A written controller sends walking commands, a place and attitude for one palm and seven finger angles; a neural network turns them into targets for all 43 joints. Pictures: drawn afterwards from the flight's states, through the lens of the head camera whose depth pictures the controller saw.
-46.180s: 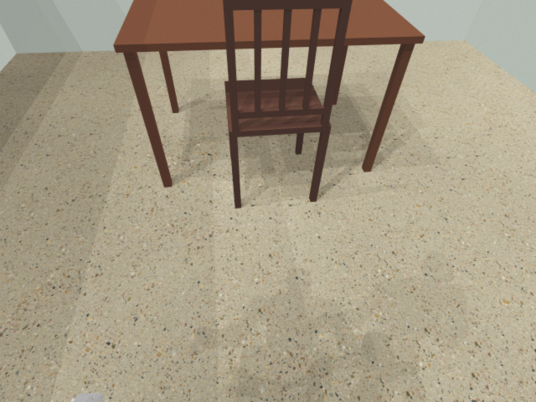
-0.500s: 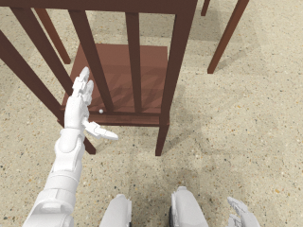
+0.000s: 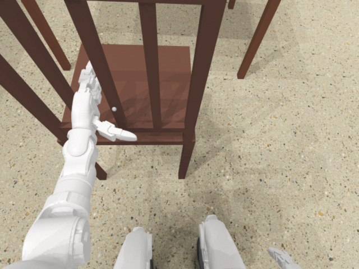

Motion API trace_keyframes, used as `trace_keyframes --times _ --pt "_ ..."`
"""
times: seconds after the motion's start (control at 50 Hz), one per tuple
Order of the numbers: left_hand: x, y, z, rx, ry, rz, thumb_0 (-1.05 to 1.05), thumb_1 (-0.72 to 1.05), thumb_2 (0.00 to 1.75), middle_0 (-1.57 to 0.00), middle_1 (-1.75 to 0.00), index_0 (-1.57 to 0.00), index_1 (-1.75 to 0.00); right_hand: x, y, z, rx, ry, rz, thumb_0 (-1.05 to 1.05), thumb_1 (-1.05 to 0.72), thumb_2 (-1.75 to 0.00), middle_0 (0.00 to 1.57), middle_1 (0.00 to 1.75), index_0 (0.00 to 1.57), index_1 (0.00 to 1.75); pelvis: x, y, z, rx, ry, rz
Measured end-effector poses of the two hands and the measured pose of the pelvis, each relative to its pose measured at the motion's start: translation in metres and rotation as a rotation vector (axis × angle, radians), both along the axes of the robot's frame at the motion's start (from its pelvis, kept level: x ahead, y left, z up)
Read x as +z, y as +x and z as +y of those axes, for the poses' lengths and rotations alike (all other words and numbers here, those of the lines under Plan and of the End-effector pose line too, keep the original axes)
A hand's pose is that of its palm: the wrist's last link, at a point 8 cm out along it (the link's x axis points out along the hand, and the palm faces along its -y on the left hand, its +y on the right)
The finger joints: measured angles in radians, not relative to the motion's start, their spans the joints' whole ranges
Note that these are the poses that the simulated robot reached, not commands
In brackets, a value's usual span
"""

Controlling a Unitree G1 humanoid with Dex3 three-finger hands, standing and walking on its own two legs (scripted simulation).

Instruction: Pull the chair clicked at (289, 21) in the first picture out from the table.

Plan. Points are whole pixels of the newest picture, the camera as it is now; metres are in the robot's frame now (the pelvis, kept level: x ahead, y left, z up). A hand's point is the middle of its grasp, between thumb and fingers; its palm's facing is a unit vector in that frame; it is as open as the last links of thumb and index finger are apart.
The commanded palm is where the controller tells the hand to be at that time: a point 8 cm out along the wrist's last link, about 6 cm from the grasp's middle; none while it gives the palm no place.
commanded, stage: push the fingers through the gap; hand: left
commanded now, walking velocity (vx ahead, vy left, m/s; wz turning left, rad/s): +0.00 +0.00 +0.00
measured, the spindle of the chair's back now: (107, 83) +0.48 +0.13 +0.08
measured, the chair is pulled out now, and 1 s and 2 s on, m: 0.49 0.49 0.53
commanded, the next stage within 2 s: hook a spindle and tug to test in 0.34 s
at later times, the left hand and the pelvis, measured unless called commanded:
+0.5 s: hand (117, 110) +0.45 +0.12 +0.03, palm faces -0.03 -1.00 -0.05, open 16.9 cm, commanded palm +0.43 +0.17 +0.03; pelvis +0.00 +0.00 +0.00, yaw +0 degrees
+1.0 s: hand (121, 109) +0.45 +0.11 +0.03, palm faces -0.01 -1.00 -0.06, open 11.9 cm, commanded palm +0.43 +0.16 +0.03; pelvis +0.00 -0.01 +0.00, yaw +0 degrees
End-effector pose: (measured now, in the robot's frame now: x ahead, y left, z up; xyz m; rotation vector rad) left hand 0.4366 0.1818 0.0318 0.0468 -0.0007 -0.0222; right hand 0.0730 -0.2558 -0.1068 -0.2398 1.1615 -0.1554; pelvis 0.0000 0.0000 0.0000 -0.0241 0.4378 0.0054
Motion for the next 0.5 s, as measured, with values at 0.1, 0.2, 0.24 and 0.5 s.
trace_keyframes --times 0.1,0.2,0.24,0.5 --pt "0.002 0.001 -0.004 -0.005 0.0 -0.01 -0.01 -0.5 0.3 -0.06 -0.08 -0.06 -0.08 0.0 -0.007 -0.001 -0.015 0.006 0.023 0.0 -0.91 -0.9 0.2 0.3 0.2 0.3 0.001 0.001 0.001 -0.005 0.0 0.003" --pt "0.0 -0.004 -0.007 -0.003 0.0 0.003 -0.01 -0.5 0.3 -0.06 -0.08 -0.06 -0.08 0.002 -0.01 0.0 -0.02 0.015 0.033 0.0 -0.91 -0.9 0.2 0.3 0.2 0.3 0.004 0.002 0.0 -0.008 0.003 -0.003" --pt "-0.002 -0.004 -0.006 0.004 0.002 0.01 -0.01 -0.5 0.3 -0.06 -0.08 -0.06 -0.08 0.002 -0.009 0.0 -0.018 0.014 0.032 0.0 -0.91 -0.9 0.2 0.3 0.2 0.3 0.004 0.002 0.0 -0.008 0.004 -0.004" --pt "0.001 -0.005 -0.007 -0.007 0.003 -0.005 -0.01 -0.5 0.3 -0.06 -0.09 -0.06 -0.09 0.002 0.005 -0.002 0.002 0.012 0.006 0.0 -0.91 -0.9 0.2 0.3 0.2 0.3 0.003 0.002 -0.002 -0.001 0.002 -0.005"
